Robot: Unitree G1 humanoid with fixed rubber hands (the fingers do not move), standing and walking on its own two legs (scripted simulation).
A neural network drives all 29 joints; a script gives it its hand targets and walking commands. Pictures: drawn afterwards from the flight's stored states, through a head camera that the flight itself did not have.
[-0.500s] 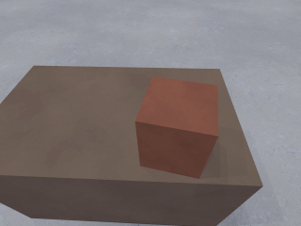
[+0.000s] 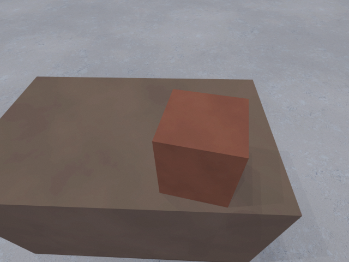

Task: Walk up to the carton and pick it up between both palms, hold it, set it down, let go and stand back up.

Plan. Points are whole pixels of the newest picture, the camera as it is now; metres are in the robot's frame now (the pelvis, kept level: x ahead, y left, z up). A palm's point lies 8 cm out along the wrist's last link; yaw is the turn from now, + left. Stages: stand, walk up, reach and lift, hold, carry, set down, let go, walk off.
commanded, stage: stand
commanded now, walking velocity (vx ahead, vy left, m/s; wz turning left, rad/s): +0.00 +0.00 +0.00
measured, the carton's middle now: (200, 149) +0.42 -0.05 -0.01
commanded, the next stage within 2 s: none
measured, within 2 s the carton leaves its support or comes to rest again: neither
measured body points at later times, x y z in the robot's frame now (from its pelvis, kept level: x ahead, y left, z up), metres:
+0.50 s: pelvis +0.00 +0.00 +0.00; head +0.00 -0.01 +0.45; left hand +0.06 +0.29 -0.12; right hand +0.07 -0.30 -0.13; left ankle +0.01 +0.13 -0.75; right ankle -0.01 -0.12 -0.75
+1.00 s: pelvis +0.00 +0.00 +0.00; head +0.01 -0.01 +0.45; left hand +0.05 +0.29 -0.13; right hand +0.09 -0.30 -0.13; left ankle +0.01 +0.13 -0.75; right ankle -0.01 -0.12 -0.75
